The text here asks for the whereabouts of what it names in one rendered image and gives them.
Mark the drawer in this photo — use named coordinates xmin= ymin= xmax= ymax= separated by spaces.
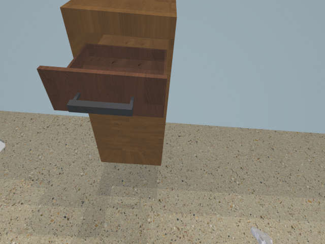
xmin=37 ymin=43 xmax=167 ymax=118

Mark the robot right hand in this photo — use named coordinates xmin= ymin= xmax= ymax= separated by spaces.
xmin=251 ymin=227 xmax=273 ymax=244

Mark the cabinet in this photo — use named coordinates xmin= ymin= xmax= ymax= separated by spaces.
xmin=60 ymin=0 xmax=177 ymax=166

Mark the handle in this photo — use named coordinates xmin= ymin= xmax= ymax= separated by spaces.
xmin=67 ymin=93 xmax=135 ymax=116

